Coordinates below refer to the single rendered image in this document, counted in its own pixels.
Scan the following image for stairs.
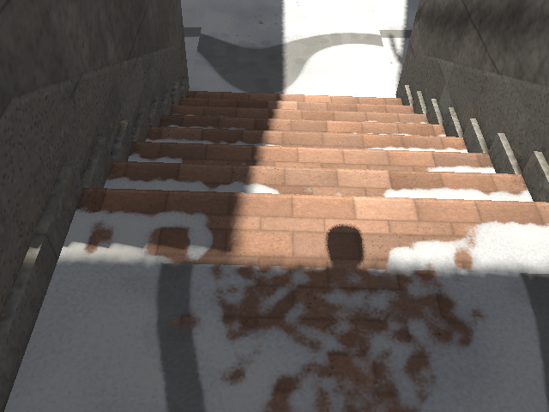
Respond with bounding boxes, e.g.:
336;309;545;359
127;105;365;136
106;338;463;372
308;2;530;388
104;91;533;202

